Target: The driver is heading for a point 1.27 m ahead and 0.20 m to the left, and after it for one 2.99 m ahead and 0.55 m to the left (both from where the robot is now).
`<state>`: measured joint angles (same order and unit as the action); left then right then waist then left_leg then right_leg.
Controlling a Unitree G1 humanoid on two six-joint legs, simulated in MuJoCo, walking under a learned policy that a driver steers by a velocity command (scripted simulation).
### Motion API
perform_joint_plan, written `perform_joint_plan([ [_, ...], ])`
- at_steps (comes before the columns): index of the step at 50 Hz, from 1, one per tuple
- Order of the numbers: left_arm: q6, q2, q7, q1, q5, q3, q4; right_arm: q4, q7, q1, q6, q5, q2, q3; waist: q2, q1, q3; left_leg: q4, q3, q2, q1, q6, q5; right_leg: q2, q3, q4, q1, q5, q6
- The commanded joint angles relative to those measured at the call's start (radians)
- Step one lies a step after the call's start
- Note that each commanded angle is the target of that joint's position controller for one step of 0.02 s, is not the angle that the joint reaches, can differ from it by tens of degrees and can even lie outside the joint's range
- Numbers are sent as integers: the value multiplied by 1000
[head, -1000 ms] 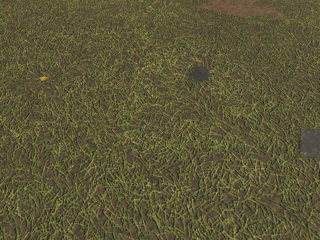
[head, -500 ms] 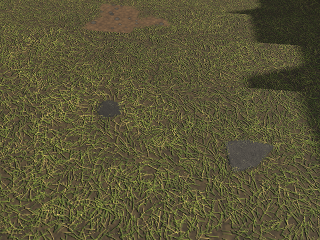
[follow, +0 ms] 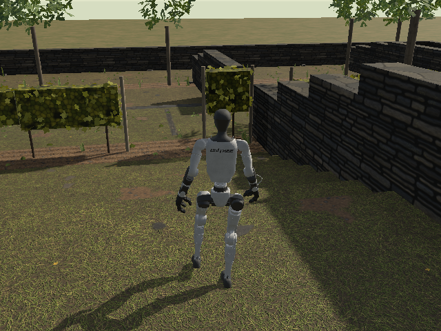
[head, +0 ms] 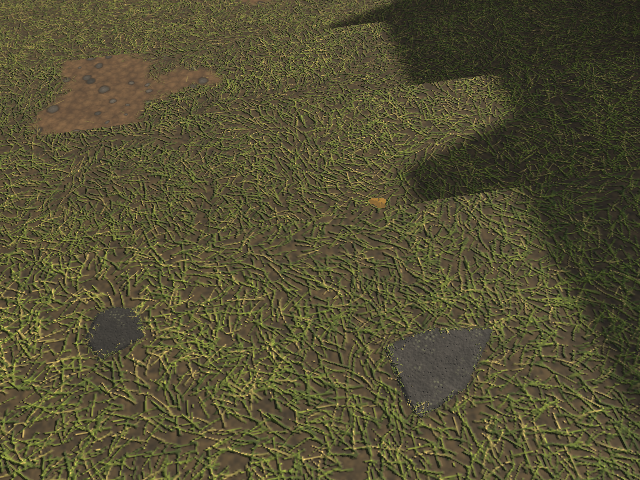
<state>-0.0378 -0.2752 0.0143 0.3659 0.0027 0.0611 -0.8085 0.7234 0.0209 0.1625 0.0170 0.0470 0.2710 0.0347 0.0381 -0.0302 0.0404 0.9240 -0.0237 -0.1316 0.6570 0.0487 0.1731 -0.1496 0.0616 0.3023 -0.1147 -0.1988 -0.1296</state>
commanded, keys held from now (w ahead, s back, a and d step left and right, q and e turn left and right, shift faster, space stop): w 0.86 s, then w+q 0.14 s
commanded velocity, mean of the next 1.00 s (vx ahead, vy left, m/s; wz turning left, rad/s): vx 0.50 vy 0.00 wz -0.07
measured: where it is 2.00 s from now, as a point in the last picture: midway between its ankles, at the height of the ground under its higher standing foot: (318, 265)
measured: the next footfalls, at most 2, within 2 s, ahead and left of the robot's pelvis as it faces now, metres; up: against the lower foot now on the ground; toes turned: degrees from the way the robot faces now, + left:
left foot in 0.24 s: +0.31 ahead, +0.13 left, +0.00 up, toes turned -1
right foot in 0.76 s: +0.58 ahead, -0.08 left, +0.00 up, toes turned -7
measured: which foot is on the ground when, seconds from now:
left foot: up 0.00-0.22, down 0.24-0.78, up 0.80-1.00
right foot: down 0.00-0.26, up 0.28-0.74, down 0.76-1.00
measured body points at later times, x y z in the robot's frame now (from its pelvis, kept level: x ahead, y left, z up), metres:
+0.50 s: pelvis +0.28 +0.05 +0.00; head +0.30 +0.07 +0.45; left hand +0.41 +0.31 -0.13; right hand +0.29 -0.21 -0.12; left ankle +0.27 +0.13 -0.74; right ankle +0.32 -0.09 -0.67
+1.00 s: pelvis +0.54 -0.02 +0.00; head +0.56 -0.03 +0.45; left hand +0.59 +0.25 -0.12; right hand +0.60 -0.28 -0.14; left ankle +0.58 +0.14 -0.67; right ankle +0.54 -0.08 -0.74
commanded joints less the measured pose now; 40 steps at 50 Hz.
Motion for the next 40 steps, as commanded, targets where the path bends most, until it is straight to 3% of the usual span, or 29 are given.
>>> perform_joint_plan([
  [1,-25,-128,-4,44,-3,28,37,-65,6,-61,9,-4,57,10,-92,-15,-4,-127,33,22,8,-5,-135,257,180,-110,22,353,-100],
  [5,-30,-140,-14,112,7,24,6,-99,14,-175,21,-13,57,4,-89,-60,12,-255,48,58,13,-35,-173,287,186,-77,128,425,-86],
  [7,-29,-149,-21,121,13,23,-5,-112,16,-200,27,-15,65,5,-95,-59,26,-307,49,77,-14,-60,-139,311,199,-58,164,465,-78],
  [9,-31,-162,-28,91,16,23,-9,-99,12,-143,33,-16,78,11,-108,-19,25,-366,55,107,-129,-93,-70,323,190,-16,162,576,-52],
  [10,-33,-171,-29,75,17,24,-11,-76,5,-74,36,-18,93,20,-113,14,-5,-385,69,141,-237,-110,-23,313,175,53,155,719,-36],
  [11,-33,-175,-26,63,18,23,-17,-34,-7,54,42,-17,109,30,-91,74,-71,-437,87,173,-396,-132,-21,278,140,204,143,811,-19],
  [12,-37,-156,-23,59,15,15,-12,2,-21,206,53,-6,146,43,-55,143,-168,-459,9,92,-627,-169,-21,235,104,415,27,685,-1],
  [13,-43,-72,-18,112,-12,-6,24,5,-34,328,56,17,244,65,106,153,-312,-497,-371,-173,-892,-255,131,118,32,756,-225,284,40],
  [14,-40,-95,-19,164,-7,1,15,29,-22,313,43,-7,254,72,236,108,-337,-632,-727,-294,-918,-337,91,0,27,949,-412,-304,50],
  [15,-32,-127,-21,105,21,7,7,15,-14,217,36,-29,179,57,76,74,-174,-643,-623,-257,-784,-330,162,74,73,1003,-482,-246,43],
  [16,-32,-113,-12,36,26,1,14,8,-9,150,38,-33,118,43,-6,65,-79,-664,-478,-212,-661,-313,145,115,64,964,-481,-181,44],
  [17,-29,-94,-5,6,24,-3,20,14,-9,116,42,-27,85,32,-13,42,-30,-699,-372,-157,-579,-278,96,153,45,901,-462,-145,44],
  [18,-19,-89,1,-3,34,-5,25,30,-11,116,49,-28,72,26,21,24,-9,-719,-300,-119,-531,-257,17,176,33,850,-437,-131,54],
  [21,1,-66,15,12,41,-13,9,69,-6,159,73,-37,85,28,41,6,-26,-754,-193,-80,-504,-260,-172,192,-11,804,-412,-85,80],
  [27,0,-32,25,-234,33,-35,77,130,-1,233,74,-44,87,28,33,48,29,-807,-56,-19,-540,-247,-263,236,-87,509,-504,120,123],
  [29,-3,-18,27,-303,29,-43,93,148,-2,265,74,-43,97,30,34,69,31,-796,-34,-19,-555,-237,-306,222,-109,404,-469,170,122],
  [32,-7,-29,22,-363,25,-42,109,173,-7,305,69,-37,106,30,34,86,32,-760,-38,-52,-622,-230,-371,203,-121,318,-439,171,104],
  [35,-13,-47,13,-354,28,-35,112,192,-18,302,62,-31,120,32,38,64,28,-685,-48,-91,-700,-220,-495,178,-122,259,-389,76,63],
  [36,-17,-56,7,-299,31,-28,95,194,-21,288,60,-29,131,34,38,36,4,-614,-38,-89,-708,-208,-613,153,-131,231,-310,38,46],
  [37,-26,-68,0,-176,38,-19,52,198,-23,277,55,-33,134,34,16,-20,-54,-469,-5,-58,-691,-190,-689,123,-146,164,-158,54,24],
  [38,-37,-113,-12,-6,52,0,-1,189,-24,276,56,-36,115,26,-24,-84,-158,-262,29,-14,-573,-168,-584,181,-78,154,85,54,-15],
  [39,-40,-213,-25,127,73,26,-13,140,-18,312,59,-58,33,3,-193,-104,-304,87,95,93,-285,-125,-167,465,300,110,368,-80,-101],
  [40,-22,-237,-18,122,33,37,-26,149,-19,356,55,-50,62,17,-294,-76,-354,292,34,211,-92,-120,363,577,622,-15,413,-76,-181],
])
